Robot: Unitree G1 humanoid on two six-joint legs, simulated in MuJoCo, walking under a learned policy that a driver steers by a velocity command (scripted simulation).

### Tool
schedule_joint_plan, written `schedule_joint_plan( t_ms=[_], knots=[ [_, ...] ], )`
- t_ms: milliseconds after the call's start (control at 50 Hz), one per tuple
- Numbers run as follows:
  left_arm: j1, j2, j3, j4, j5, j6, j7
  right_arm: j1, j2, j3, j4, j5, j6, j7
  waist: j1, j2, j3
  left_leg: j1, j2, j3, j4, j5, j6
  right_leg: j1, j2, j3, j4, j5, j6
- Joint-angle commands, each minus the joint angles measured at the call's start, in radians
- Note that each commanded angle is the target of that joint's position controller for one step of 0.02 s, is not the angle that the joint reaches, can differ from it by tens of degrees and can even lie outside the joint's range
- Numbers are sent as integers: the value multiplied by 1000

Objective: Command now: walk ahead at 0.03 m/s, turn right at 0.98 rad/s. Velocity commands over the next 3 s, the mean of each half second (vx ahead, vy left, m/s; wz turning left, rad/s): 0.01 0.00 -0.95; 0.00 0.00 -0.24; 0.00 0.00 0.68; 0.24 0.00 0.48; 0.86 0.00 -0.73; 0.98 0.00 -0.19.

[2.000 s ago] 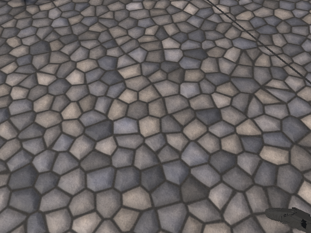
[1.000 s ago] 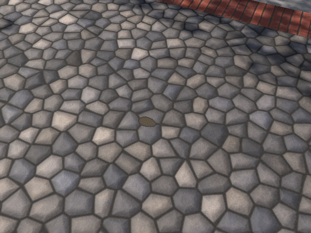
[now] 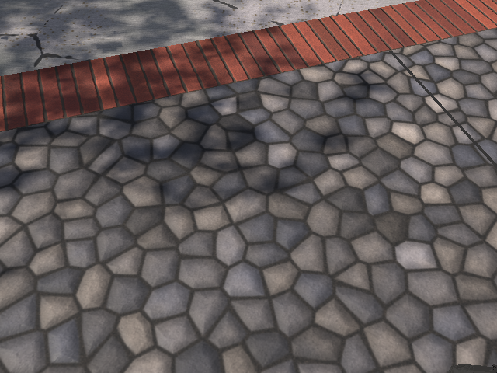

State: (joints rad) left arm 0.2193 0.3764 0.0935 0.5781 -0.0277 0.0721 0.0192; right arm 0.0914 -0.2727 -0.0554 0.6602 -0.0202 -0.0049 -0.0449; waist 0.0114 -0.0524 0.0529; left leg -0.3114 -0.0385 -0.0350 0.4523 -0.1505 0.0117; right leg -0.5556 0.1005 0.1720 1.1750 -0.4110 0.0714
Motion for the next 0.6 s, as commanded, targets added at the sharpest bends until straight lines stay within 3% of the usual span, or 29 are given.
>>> schedule_joint_plan(
  t_ms=[20,100,200,280,320,340,360,380,400,420,440,460,480,520,600],
  knots=[
    [32,72,21,-67,-6,-5,4,-35,-123,-25,-74,-9,7,-20,-7,187,-70,151,236,-132,-169,107,178,-130,-97,-110,95,63,39],
    [-26,46,11,-96,-3,-13,2,23,-151,-39,-52,-11,16,-16,-55,200,-111,271,301,-79,-176,151,220,-150,-179,-138,-25,65,66],
    [-32,15,2,-95,7,-9,-12,-13,-185,-61,-40,-1,14,8,-44,203,-127,226,340,41,-179,136,211,3,-208,-192,-229,78,32],
    [-29,26,13,-93,4,12,-30,-16,-203,-77,-20,26,3,35,-25,209,-135,222,382,106,-127,180,174,137,-190,-241,-421,59,-28],
    [24,32,28,-73,2,22,-35,-21,-192,-80,-8,47,1,42,20,184,-151,192,376,161,-23,152,108,270,-155,-265,-605,148,-82],
    [96,66,47,-44,5,22,-25,27,-154,-74,17,49,3,47,41,111,-154,99,325,210,102,67,42,405,-131,-224,-709,240,-127],
    [166,194,85,-37,1,15,-6,49,-107,-62,7,21,5,53,42,-179,-122,-190,204,295,410,-307,-61,586,-320,83,-796,633,-226],
    [99,278,88,-81,34,-14,-4,-30,-83,-49,-78,-10,0,42,13,-318,-156,-455,69,138,636,-526,-117,591,-479,421,-801,684,-422],
    [82,207,78,-88,51,-45,-17,-123,-135,-62,-87,-7,-3,31,77,-165,-186,-474,65,4,744,-480,-93,570,-455,363,-837,584,-427],
    [51,175,61,-73,47,-63,-14,-126,-138,-63,-86,14,-4,24,45,-133,-157,-479,74,-24,746,-383,-63,539,-416,283,-845,524,-375],
    [-7,132,48,-76,26,-65,-6,-78,-146,-68,-54,14,-2,14,10,-71,-146,-467,96,-32,722,-299,-55,522,-375,208,-825,502,-319],
    [-55,96,32,-83,12,-61,3,-46,-158,-70,-38,6,1,9,-10,-78,-149,-431,97,-30,700,-246,-61,488,-355,163,-808,558,-296],
    [-72,79,19,-89,18,-58,10,-21,-156,-70,-23,3,2,13,-21,-93,-168,-365,83,-16,718,-205,-72,449,-331,125,-799,632,-292],
    [-71,75,10,-80,32,-57,16,15,-138,-63,-4,13,4,21,-26,-74,-193,-302,64,-1,687,-160,-89,434,-306,86,-790,681,-290],
    [-59,84,5,-56,34,-51,17,-6,-102,-39,-8,21,11,29,3,-88,-167,-242,65,2,481,-142,-103,430,-293,92,-777,610,-291]
  ],
)
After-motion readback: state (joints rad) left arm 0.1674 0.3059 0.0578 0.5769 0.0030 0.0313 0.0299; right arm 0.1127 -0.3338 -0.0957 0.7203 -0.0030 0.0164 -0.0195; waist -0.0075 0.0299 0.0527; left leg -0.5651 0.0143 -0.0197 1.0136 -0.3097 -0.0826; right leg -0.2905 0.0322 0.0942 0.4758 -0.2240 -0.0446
